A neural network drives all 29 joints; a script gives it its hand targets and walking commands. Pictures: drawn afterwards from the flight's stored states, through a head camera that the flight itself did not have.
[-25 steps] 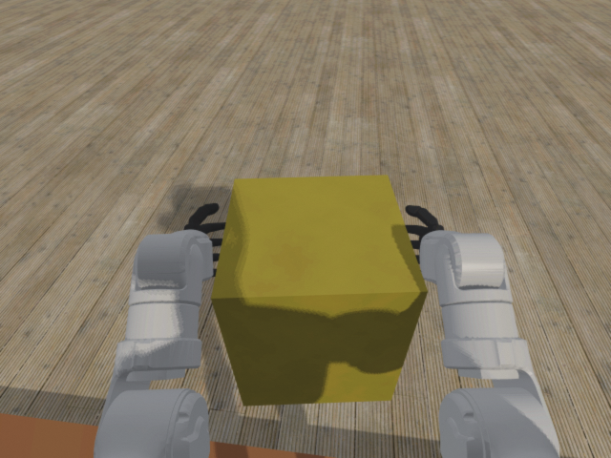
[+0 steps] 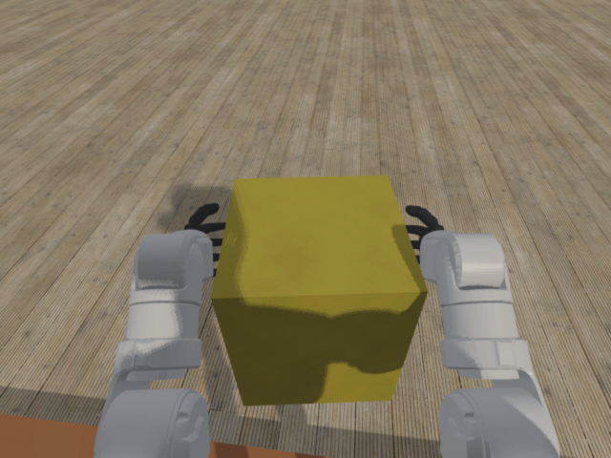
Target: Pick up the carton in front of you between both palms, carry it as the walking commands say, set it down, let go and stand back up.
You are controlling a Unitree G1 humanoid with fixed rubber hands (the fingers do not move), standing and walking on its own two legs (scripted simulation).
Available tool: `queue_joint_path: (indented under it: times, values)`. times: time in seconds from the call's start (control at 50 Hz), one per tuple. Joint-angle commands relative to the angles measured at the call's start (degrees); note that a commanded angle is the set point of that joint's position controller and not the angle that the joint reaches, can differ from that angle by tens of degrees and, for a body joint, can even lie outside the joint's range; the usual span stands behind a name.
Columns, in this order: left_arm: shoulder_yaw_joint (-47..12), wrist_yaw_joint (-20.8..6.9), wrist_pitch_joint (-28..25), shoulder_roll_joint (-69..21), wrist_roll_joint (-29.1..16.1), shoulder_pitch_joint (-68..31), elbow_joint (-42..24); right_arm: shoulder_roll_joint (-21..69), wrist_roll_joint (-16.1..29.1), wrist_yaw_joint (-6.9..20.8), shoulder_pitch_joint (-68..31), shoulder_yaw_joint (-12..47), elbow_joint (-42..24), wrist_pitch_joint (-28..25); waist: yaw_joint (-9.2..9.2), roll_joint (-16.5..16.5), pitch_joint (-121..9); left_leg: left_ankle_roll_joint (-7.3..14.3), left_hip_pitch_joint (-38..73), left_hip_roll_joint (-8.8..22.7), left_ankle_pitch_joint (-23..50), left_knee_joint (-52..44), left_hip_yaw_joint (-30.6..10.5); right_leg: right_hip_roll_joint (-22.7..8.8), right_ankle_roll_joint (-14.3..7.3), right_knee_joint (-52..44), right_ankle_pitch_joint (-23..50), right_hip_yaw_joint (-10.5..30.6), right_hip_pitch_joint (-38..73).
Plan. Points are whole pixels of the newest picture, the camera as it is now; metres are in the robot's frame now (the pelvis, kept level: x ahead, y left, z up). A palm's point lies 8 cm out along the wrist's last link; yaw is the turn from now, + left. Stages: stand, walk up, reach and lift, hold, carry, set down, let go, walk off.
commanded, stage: carry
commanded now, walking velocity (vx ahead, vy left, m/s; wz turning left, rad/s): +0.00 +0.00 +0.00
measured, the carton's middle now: (314, 292) +0.34 +0.00 +0.06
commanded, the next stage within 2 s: none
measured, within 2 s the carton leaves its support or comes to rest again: neither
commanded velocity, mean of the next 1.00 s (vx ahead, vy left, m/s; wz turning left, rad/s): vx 0.50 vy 0.00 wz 0.00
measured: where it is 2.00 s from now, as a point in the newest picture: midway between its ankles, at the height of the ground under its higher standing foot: (307, 284)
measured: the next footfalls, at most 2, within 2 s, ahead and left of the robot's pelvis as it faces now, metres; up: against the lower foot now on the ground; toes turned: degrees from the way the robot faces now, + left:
left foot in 0.72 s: +0.34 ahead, +0.10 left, +0.00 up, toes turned +4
right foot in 1.22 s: +0.70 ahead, -0.03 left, -0.09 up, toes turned -3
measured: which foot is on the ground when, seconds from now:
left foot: down 0.00-0.30, up 0.32-0.70, down 0.72-1.00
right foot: down 0.00-0.74, up 0.76-1.00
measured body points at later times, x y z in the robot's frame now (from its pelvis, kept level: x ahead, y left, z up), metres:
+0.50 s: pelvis +0.10 -0.02 +0.01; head +0.12 -0.03 +0.46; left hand +0.46 +0.14 +0.12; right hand +0.48 -0.16 +0.11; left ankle +0.14 +0.11 -0.68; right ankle +0.08 -0.09 -0.73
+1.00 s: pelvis +0.35 +0.04 -0.01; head +0.40 +0.06 +0.44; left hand +0.73 +0.18 +0.09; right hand +0.71 -0.13 +0.09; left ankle +0.30 +0.09 -0.73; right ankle +0.42 -0.11 -0.68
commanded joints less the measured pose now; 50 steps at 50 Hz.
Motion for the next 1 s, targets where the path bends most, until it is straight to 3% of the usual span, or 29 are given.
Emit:
queue_joint_path:
  times: [0.0,0.02,0.06,0.1,0.16,0.2,0.24,0.26,0.28,0.3,0.32,0.34,0.36,0.42,0.48,0.54,0.58,0.6,0.64,0.68,0.7,0.72,0.74,0.78,0.8,0.84,0.9,0.94,0.98]
  values:
    - [-32.3,-14.1,-0.3,-64.4,-23.8,-39.3,-5.2,62.6,23.2,12.8,-41.9,31.8,-6.9,-2.3,0.02,-0.1,-19.9,1.8,0.2,8.0,10.6,-5.1,-6.8,-7.9,-0.9,-2.3,9.0,9.0,13.9]
    - [-32.4,-14.1,-0.3,-64.4,-24.0,-39.4,-5.2,62.6,23.2,12.8,-41.9,31.8,-7.0,-2.3,-0.20,0.0,-20.3,2.0,0.2,7.6,6.2,-5.6,-6.7,-7.4,-1.1,-2.5,4.2,8.8,13.6]
    - [-32.4,-14.1,-0.3,-64.6,-24.1,-39.5,-5.3,62.4,23.0,12.9,-42.0,31.7,-7.0,-2.3,-0.62,0.6,-18.5,4.0,-1.3,7.2,-10.1,-7.6,-8.1,-6.0,-1.4,-2.7,-15.6,8.4,10.8]
    - [-32.3,-14.1,-0.3,-64.5,-23.8,-40.7,-5.2,62.0,23.0,12.9,-42.5,31.7,-6.9,-2.2,-1.95,2.7,-13.8,6.6,-1.0,9.7,-20.2,-12.5,-14.0,-4.1,-0.8,0.5,-22.5,6.8,2.6]
    - [-32.1,-13.9,-0.4,-64.1,-23.0,-39.5,-3.6,61.5,23.5,13.0,-42.9,31.8,-6.6,-2.6,-3.19,8.4,-9.6,10.0,5.8,15.4,-11.5,-14.8,-21.6,0.4,-0.2,7.6,-12.9,1.5,-7.5]
    - [-31.5,-13.6,-0.4,-63.6,-22.5,-38.0,-2.6,61.6,24.0,13.0,-42.5,32.0,-6.3,-2.8,-2.80,8.0,-12.3,10.0,10.1,15.4,2.5,-9.6,-18.9,1.2,-0.7,4.9,-11.7,1.0,-7.0]
    - [-30.6,-13.5,-0.5,-63.3,-21.9,-37.0,-1.6,62.3,24.6,13.0,-42.0,32.5,-6.0,-3.0,-1.83,5.4,-15.7,7.0,4.3,12.4,5.9,-2.8,-12.9,0.6,-1.8,1.4,-10.8,2.8,4.3]
    - [-30.0,-13.4,-0.7,-63.1,-21.5,-35.5,-0.5,62.7,24.9,13.0,-42.6,32.7,-6.0,-3.0,-0.20,0.9,-17.6,4.3,-4.7,8.6,3.5,4.5,-7.7,-3.5,-4.0,-1.6,-13.1,10.2,14.5]
    - [-29.2,-13.4,-0.8,-62.0,-21.0,-33.9,0.5,63.3,25.1,13.2,-42.1,32.6,-5.3,-2.9,1.42,-11.1,-18.9,1.0,-19.1,2.0,-3.1,18.3,0.7,-14.0,-8.2,-7.3,-9.4,27.1,26.8]
    - [-28.8,-13.2,-0.9,-61.6,-20.6,-33.0,0.7,63.3,25.2,13.3,-42.7,32.4,-4.9,-2.9,2.50,-16.0,-17.5,0.6,-32.2,-0.9,-15.0,25.9,1.4,-20.4,-12.1,-9.3,-4.6,38.2,34.0]
    - [-29.2,-13.3,-1.0,-62.4,-21.2,-34.5,-1.4,63.6,25.2,13.3,-43.6,32.8,-5.2,-3.2,2.83,-9.6,-17.0,1.1,-34.8,1.5,-15.8,31.8,-1.2,-20.7,-13.3,-8.1,-1.2,38.3,34.2]
    - [-30.6,-13.2,-1.2,-63.1,-22.3,-37.6,-4.5,64.1,25.5,13.2,-43.5,32.8,-5.7,-3.4,3.20,-4.0,-17.4,1.4,-34.9,3.1,-12.2,33.2,-2.4,-20.2,-13.3,-7.9,-0.3,36.0,32.5]
    - [-32.2,-13.2,-1.4,-63.8,-23.8,-41.2,-7.9,64.6,25.7,12.9,-44.0,33.0,-7.0,-3.6,3.00,-2.0,-17.6,1.6,-34.1,4.3,-8.6,33.2,-2.7,-19.0,-11.9,-8.6,-2.1,32.8,30.6]
    - [-35.4,-12.7,-1.3,-64.8,-27.2,-46.0,-15.1,64.2,25.3,11.2,-44.5,33.6,-11.5,-3.2,2.37,-4.9,-17.4,0.0,-30.2,4.8,-0.4,27.1,-1.6,-14.6,-9.4,-11.2,-2.6,23.6,25.7]
    - [-36.0,-12.9,-0.4,-64.0,-27.6,-41.3,-14.3,62.0,23.3,10.0,-40.0,33.6,-11.7,-2.3,3.20,-5.6,-18.0,-1.1,-28.8,4.4,3.9,18.2,0.1,-12.9,-9.4,-10.5,8.0,18.5,27.4]
    - [-36.5,-13.9,0.0,-64.0,-27.2,-38.8,-12.5,60.8,21.4,9.9,-37.4,33.7,-11.1,-2.1,3.88,-7.2,-17.8,-0.9,-25.0,2.2,9.3,10.6,2.8,-10.6,-7.5,-8.2,19.4,13.5,27.7]
    - [-36.7,-14.5,-0.1,-64.1,-26.9,-38.1,-11.4,60.2,20.7,10.2,-37.3,33.8,-11.0,-2.1,4.11,-8.6,-17.1,-0.1,-21.7,1.0,11.1,6.4,4.5,-9.6,-6.7,-7.1,20.9,11.2,26.9]
    - [-36.9,-14.7,-0.3,-64.1,-26.8,-38.2,-10.7,60.0,20.5,10.4,-37.6,34.0,-10.8,-2.1,3.90,-9.4,-17.9,0.8,-20.5,1.8,16.6,10.3,4.4,-10.6,-6.8,-5.1,22.4,10.4,27.2]
    - [-36.9,-14.8,-0.5,-64.2,-26.3,-37.4,-9.2,59.7,20.2,11.0,-37.5,33.7,-10.1,-2.1,2.54,-9.7,-17.5,2.3,-18.3,2.1,14.1,7.5,3.9,-11.0,-6.0,-1.6,23.8,9.9,26.5]
    - [-36.8,-14.8,-0.8,-64.7,-25.7,-37.2,-7.2,59.3,20.2,11.7,-36.4,32.6,-7.9,-2.3,-2.92,-6.5,-20.2,3.6,-0.8,-1.7,10.6,1.2,8.7,-9.1,-3.2,12.5,33.2,3.7,17.6]
    - [-36.5,-14.6,-0.9,-64.8,-25.0,-36.8,-6.2,58.9,20.1,12.2,-33.8,31.9,-5.7,-2.6,-5.66,0.4,-22.9,4.3,13.1,1.4,9.3,-0.3,2.7,-6.4,-1.2,26.2,24.3,2.3,6.2]
    - [-36.3,-14.6,-0.9,-65.2,-24.1,-35.5,-5.0,58.5,20.2,12.6,-33.7,31.6,-4.0,-2.9,-3.38,14.6,-24.6,8.2,23.7,16.0,17.2,0.0,-19.7,0.0,0.5,39.8,-13.0,3.6,-9.3]
    - [-35.3,-14.4,-1.1,-65.1,-23.6,-35.4,-5.4,59.3,20.4,13.1,-33.1,31.9,-3.5,-3.5,-3.74,20.9,-26.0,14.8,29.5,19.9,11.2,-8.6,-36.5,5.4,0.9,48.2,-23.3,7.7,-22.7]
    - [-36.4,-13.5,-1.9,-65.7,-23.5,-40.2,-9.8,63.2,24.2,13.9,-40.8,34.8,-10.4,-4.4,-4.33,6.2,-21.5,14.8,23.1,19.4,13.4,-6.8,-31.0,-0.2,0.0,49.1,-19.8,11.3,-26.0]
    - [-36.6,-12.9,-2.3,-66.3,-23.5,-40.6,-11.4,64.9,26.4,14.1,-44.8,36.4,-14.0,-4.6,-2.83,2.1,-19.7,13.2,17.6,18.6,16.6,-6.4,-26.5,-1.9,0.4,45.2,-18.0,11.5,-23.5]
    - [-36.6,-11.8,-2.5,-65.9,-23.3,-38.7,-13.3,65.8,29.0,13.9,-47.3,38.9,-18.3,-4.8,-2.04,1.9,-19.7,11.0,10.9,16.5,13.8,-8.3,-20.2,-2.4,1.3,37.9,-14.4,10.6,-17.4]
    - [-37.6,-10.6,-2.5,-64.7,-22.3,-34.8,-15.2,64.0,29.0,13.6,-43.1,39.0,-19.4,-4.5,-3.03,5.0,-21.9,11.5,16.2,15.1,23.2,-5.9,-16.0,-1.9,2.0,34.7,-7.5,9.0,-20.7]
    - [-38.2,-10.2,-2.3,-63.0,-21.8,-33.3,-16.4,62.6,28.6,13.6,-40.6,38.8,-19.3,-4.3,-5.11,5.1,-21.3,9.6,23.7,12.6,30.0,-2.7,-13.2,-1.5,2.1,28.4,0.0,9.2,-27.3]
    - [-38.3,-10.2,-1.8,-61.2,-21.0,-33.2,-17.2,61.3,28.3,13.8,-39.3,39.1,-18.5,-4.0,-6.43,4.1,-19.0,10.0,23.7,10.9,29.2,-2.2,-12.1,-0.6,2.1,21.4,5.9,7.2,-28.7]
